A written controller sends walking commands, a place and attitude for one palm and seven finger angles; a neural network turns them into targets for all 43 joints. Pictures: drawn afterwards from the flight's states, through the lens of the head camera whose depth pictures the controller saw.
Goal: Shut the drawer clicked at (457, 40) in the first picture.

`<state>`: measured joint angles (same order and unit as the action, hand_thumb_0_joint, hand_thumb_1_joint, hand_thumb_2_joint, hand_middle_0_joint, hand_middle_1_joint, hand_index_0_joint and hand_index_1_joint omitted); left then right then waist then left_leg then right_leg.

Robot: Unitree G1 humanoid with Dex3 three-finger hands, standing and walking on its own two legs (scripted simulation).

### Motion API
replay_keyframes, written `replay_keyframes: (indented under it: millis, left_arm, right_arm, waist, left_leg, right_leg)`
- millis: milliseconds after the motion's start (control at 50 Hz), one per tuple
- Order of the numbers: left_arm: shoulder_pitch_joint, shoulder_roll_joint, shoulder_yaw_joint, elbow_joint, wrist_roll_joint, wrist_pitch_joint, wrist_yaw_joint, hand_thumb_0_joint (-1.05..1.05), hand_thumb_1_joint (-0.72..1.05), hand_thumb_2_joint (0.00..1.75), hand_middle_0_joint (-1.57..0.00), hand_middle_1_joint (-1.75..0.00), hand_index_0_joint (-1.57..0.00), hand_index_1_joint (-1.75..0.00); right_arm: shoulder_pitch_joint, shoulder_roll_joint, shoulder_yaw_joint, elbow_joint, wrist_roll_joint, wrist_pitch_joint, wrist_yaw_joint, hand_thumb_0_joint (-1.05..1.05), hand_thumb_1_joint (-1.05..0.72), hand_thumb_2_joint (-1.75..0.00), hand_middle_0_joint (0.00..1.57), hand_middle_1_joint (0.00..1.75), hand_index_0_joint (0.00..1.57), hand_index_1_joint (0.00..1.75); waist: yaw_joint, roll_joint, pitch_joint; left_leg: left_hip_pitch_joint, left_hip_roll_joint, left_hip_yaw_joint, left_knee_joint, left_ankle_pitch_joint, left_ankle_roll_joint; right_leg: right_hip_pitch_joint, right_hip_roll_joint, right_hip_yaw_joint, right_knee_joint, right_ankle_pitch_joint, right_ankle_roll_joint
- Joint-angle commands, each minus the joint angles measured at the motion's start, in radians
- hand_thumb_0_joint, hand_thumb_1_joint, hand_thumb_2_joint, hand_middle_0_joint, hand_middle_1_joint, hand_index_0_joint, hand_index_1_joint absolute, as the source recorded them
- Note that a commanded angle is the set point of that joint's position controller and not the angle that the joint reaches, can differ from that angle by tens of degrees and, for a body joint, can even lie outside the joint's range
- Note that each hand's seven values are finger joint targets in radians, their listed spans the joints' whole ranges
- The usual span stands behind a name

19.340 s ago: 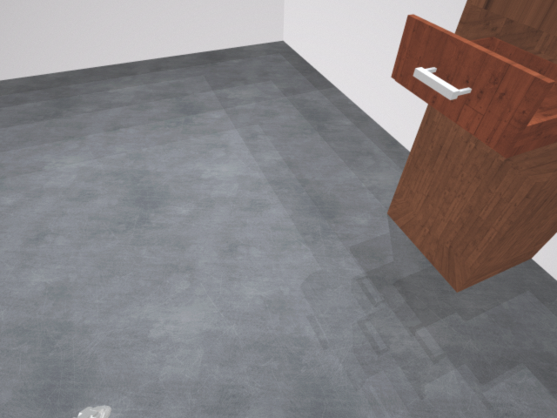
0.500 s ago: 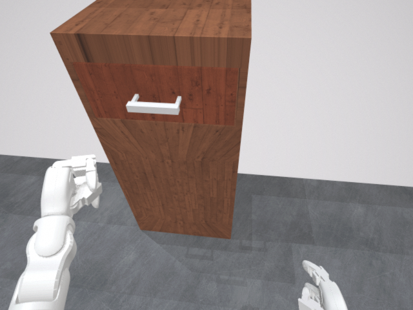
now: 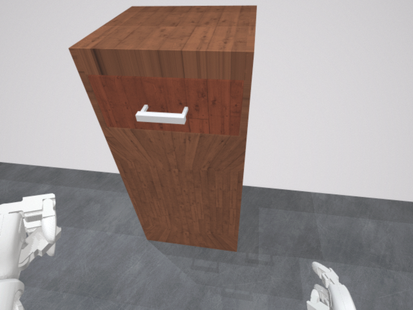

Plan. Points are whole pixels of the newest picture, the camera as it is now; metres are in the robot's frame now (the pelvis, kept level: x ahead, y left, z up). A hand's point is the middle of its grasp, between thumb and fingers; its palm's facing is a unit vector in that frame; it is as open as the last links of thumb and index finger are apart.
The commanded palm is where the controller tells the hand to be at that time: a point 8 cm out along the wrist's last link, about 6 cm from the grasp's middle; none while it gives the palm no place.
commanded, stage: draw the hand back to the body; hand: left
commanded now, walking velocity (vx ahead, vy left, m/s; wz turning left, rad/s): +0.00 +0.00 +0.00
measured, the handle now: (163, 113) +0.60 +0.21 +0.08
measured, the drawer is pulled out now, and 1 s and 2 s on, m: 0.00 0.00 0.00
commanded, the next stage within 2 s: step back with the hand held close in 0.08 s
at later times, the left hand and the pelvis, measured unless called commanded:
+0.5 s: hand (70, 227) +0.18 +0.24 +0.15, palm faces +0.28 -0.81 -0.51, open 3.3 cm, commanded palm +0.12 +0.29 +0.17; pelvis -0.02 +0.01 +0.00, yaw -1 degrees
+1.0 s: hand (22, 273) +0.11 +0.26 +0.15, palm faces +0.37 -0.81 -0.46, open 3.3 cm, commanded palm +0.05 +0.30 +0.17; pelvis -0.09 +0.03 -0.02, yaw +0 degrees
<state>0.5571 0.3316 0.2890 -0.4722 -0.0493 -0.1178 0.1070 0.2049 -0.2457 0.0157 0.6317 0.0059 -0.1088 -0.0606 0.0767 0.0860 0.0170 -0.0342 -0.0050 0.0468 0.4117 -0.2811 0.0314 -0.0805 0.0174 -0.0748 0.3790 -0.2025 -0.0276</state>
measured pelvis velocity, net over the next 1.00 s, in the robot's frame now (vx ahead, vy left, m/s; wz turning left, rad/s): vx -0.09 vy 0.03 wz -0.01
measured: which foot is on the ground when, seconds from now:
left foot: down 0.00-1.00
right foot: down 0.00-1.00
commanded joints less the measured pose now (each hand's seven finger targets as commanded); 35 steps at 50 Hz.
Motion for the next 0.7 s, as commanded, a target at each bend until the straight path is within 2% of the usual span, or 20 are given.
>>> replay_keyframes:
  millis: [0,40,120,160,180,200,220,240,260,280,320,340,360,420,460,480,580,640,680]
  left_arm:
    - [-0.161,0.145,0.076,-0.158,0.001,-0.056,0.023,0.00,0.90,0.90,-1.40,-1.60,-1.40,-1.60]
    - [-0.157,0.150,0.081,-0.148,0.001,-0.056,0.023,0.00,0.90,0.90,-1.40,-1.60,-1.40,-1.60]
    - [-0.137,0.162,0.100,-0.182,-0.003,-0.063,0.027,0.00,0.90,0.90,-1.40,-1.60,-1.40,-1.60]
    - [-0.127,0.164,0.102,-0.191,-0.003,-0.060,0.027,0.00,0.90,0.90,-1.40,-1.60,-1.40,-1.60]
    - [-0.123,0.163,0.102,-0.193,-0.005,-0.059,0.028,0.00,0.90,0.90,-1.40,-1.60,-1.40,-1.60]
    - [-0.243,0.304,0.251,-0.279,-0.008,-0.105,0.032,0.00,0.90,0.90,-1.40,-1.60,-1.40,-1.60]
    - [-0.134,0.221,0.197,-0.181,-0.006,-0.108,0.023,0.00,0.90,0.90,-1.40,-1.60,-1.40,-1.60]
    - [-0.130,0.232,0.197,-0.199,-0.001,-0.112,0.022,0.00,0.90,0.90,-1.40,-1.60,-1.40,-1.60]
    - [-0.069,0.183,0.164,-0.152,0.000,-0.106,0.018,0.00,0.90,0.90,-1.40,-1.60,-1.40,-1.60]
    - [-0.045,0.164,0.142,-0.163,0.003,-0.108,0.015,0.00,0.90,0.90,-1.40,-1.60,-1.40,-1.60]
    - [0.006,0.157,0.138,-0.168,0.001,-0.110,0.016,0.00,0.90,0.90,-1.40,-1.60,-1.40,-1.60]
    - [0.025,0.163,0.142,-0.183,0.001,-0.113,0.017,0.00,0.90,0.90,-1.40,-1.60,-1.40,-1.60]
    - [0.049,0.172,0.154,-0.187,0.002,-0.113,0.020,0.00,0.90,0.90,-1.40,-1.60,-1.40,-1.60]
    - [0.078,0.207,0.191,-0.222,0.000,-0.116,0.028,0.00,0.90,0.90,-1.40,-1.60,-1.40,-1.60]
    - [0.092,0.224,0.210,-0.245,-0.002,-0.118,0.033,0.00,0.90,0.90,-1.40,-1.60,-1.40,-1.60]
    - [0.098,0.233,0.222,-0.251,-0.002,-0.120,0.037,0.00,0.90,0.90,-1.40,-1.60,-1.40,-1.60]
    - [0.096,0.228,0.216,-0.270,0.006,-0.126,0.040,0.00,0.90,0.90,-1.40,-1.60,-1.40,-1.60]
    - [0.073,0.215,0.202,-0.288,0.019,-0.132,0.038,0.00,0.90,0.90,-1.40,-1.60,-1.40,-1.60]
    - [0.065,0.210,0.203,-0.279,0.028,-0.136,0.041,0.00,0.90,0.90,-1.40,-1.60,-1.40,-1.60]
  right_arm:
    - [-0.124,-0.089,-0.034,-0.149,-0.003,-0.062,-0.011,0.00,-0.90,-0.90,0.20,0.30,0.20,0.30]
    - [-0.125,-0.087,-0.034,-0.147,-0.003,-0.063,-0.015,0.00,-0.90,-0.90,0.20,0.30,0.20,0.30]
    - [-0.129,-0.083,-0.031,-0.151,-0.010,-0.071,-0.014,0.00,-0.90,-0.90,0.20,0.30,0.20,0.30]
    - [-0.132,-0.079,-0.028,-0.151,-0.011,-0.073,-0.015,0.00,-0.90,-0.90,0.20,0.30,0.20,0.30]
    - [-0.133,-0.079,-0.027,-0.151,-0.012,-0.073,-0.015,0.00,-0.90,-0.90,0.20,0.30,0.20,0.30]
    - [-0.114,-0.101,-0.033,-0.185,-0.002,-0.049,-0.010,0.00,-0.90,-0.90,0.20,0.30,0.20,0.30]
    - [-0.103,-0.083,-0.038,-0.161,-0.007,-0.035,-0.009,0.00,-0.90,-0.90,0.20,0.30,0.20,0.30]
    - [-0.115,-0.083,-0.039,-0.169,-0.008,-0.026,-0.006,0.00,-0.90,-0.90,0.20,0.30,0.20,0.30]
    - [-0.106,-0.081,-0.040,-0.165,-0.011,-0.014,-0.004,0.00,-0.90,-0.90,0.20,0.30,0.20,0.30]
    - [-0.107,-0.088,-0.044,-0.171,-0.012,-0.005,-0.001,0.00,-0.90,-0.90,0.20,0.30,0.20,0.30]
    - [-0.106,-0.096,-0.054,-0.178,-0.010,0.009,-0.001,0.00,-0.90,-0.90,0.20,0.30,0.20,0.30]
    - [-0.114,-0.101,-0.057,-0.186,-0.009,0.015,-0.004,0.00,-0.90,-0.90,0.20,0.30,0.20,0.30]
    - [-0.110,-0.101,-0.061,-0.192,-0.006,0.023,-0.003,0.00,-0.90,-0.90,0.20,0.30,0.20,0.30]
    - [-0.116,-0.096,-0.074,-0.217,0.003,0.042,-0.006,0.00,-0.90,-0.90,0.20,0.30,0.20,0.30]
    - [-0.125,-0.094,-0.075,-0.229,0.005,0.050,-0.011,0.00,-0.90,-0.90,0.20,0.30,0.20,0.30]
    - [-0.124,-0.092,-0.077,-0.233,0.005,0.053,-0.013,0.00,-0.90,-0.90,0.20,0.30,0.20,0.30]
    - [-0.117,-0.099,-0.082,-0.244,0.005,0.053,-0.023,0.00,-0.90,-0.90,0.20,0.30,0.20,0.30]
    - [-0.114,-0.113,-0.082,-0.248,0.002,0.040,-0.025,0.00,-0.90,-0.90,0.20,0.30,0.20,0.30]
    - [-0.104,-0.114,-0.082,-0.250,0.002,0.031,-0.025,0.00,-0.90,-0.90,0.20,0.30,0.20,0.30]
  waist:
    - [-0.031,-0.051,0.046]
    - [-0.026,-0.051,0.036]
    - [-0.012,-0.048,-0.052]
    - [-0.009,-0.012,-0.053]
    - [-0.008,-0.024,-0.054]
    - [-0.055,-0.039,0.033]
    - [-0.061,-0.089,0.029]
    - [-0.059,-0.085,0.035]
    - [-0.065,-0.100,0.012]
    - [-0.067,-0.083,-0.019]
    - [-0.068,-0.058,-0.092]
    - [-0.064,-0.023,-0.116]
    - [-0.063,-0.017,-0.155]
    - [-0.061,-0.091,-0.199]
    - [-0.057,-0.073,-0.201]
    - [-0.056,-0.084,-0.207]
    - [-0.061,-0.047,-0.175]
    - [-0.059,0.014,-0.138]
    - [-0.061,0.012,-0.115]
  left_leg:
    - [-0.083,0.030,-0.063,-0.076,0.112,0.003]
    - [-0.076,0.027,-0.061,-0.075,0.105,0.005]
    - [-0.059,0.024,-0.058,-0.063,0.171,0.005]
    - [-0.061,0.025,-0.056,-0.064,0.187,0.001]
    - [-0.062,0.024,-0.056,-0.061,0.200,0.002]
    - [-0.147,0.036,-0.079,-0.036,0.112,0.023]
    - [-0.140,0.035,-0.086,-0.005,0.100,0.023]
    - [-0.134,0.032,-0.086,0.001,0.118,0.022]
    - [-0.131,0.036,-0.081,0.007,0.137,0.016]
    - [-0.133,0.041,-0.077,0.007,0.164,0.015]
    - [-0.127,0.056,-0.078,-0.003,0.225,0.015]
    - [-0.134,0.061,-0.084,-0.013,0.282,0.014]
    - [-0.134,0.072,-0.090,-0.017,0.325,0.012]
    - [-0.162,0.082,-0.097,-0.004,0.383,0.010]
    - [-0.193,0.084,-0.109,-0.008,0.392,0.006]
    - [-0.212,0.086,-0.112,-0.007,0.396,0.006]
    - [-0.287,0.103,-0.132,-0.032,0.311,0.021]
    - [-0.402,0.132,-0.167,-0.088,0.176,0.046]
    - [-0.495,0.148,-0.175,-0.114,0.048,0.065]
  right_leg:
    - [-0.055,-0.030,0.078,-0.092,-0.007,-0.001]
    - [-0.051,-0.031,0.085,-0.099,-0.019,-0.002]
    - [0.012,-0.037,0.090,-0.078,0.060,-0.002]
    - [0.022,-0.038,0.094,-0.073,0.083,-0.003]
    - [0.027,-0.038,0.093,-0.073,0.100,-0.003]
    - [-0.090,-0.091,0.233,-0.130,0.123,-0.008]
    - [-0.115,-0.126,0.240,-0.147,0.102,-0.015]
    - [-0.132,-0.132,0.243,-0.153,0.131,-0.019]
    - [-0.128,-0.139,0.224,-0.138,0.137,-0.020]
    - [-0.117,-0.139,0.210,-0.118,0.164,-0.016]
    - [-0.082,-0.133,0.179,-0.065,0.238,-0.008]
    - [-0.057,-0.125,0.162,-0.034,0.290,-0.005]
    - [-0.036,-0.119,0.150,0.000,0.319,-0.002]
    - [-0.018,-0.111,0.138,0.049,0.383,0.008]
    - [-0.017,-0.108,0.136,0.075,0.382,0.008]
    - [-0.008,-0.107,0.135,0.088,0.395,0.009]
    - [-0.024,-0.088,0.138,0.128,0.332,0.021]
    - [0.013,-0.058,0.127,0.183,0.242,0.031]
    - [0.049,-0.051,0.133,0.222,0.207,0.034]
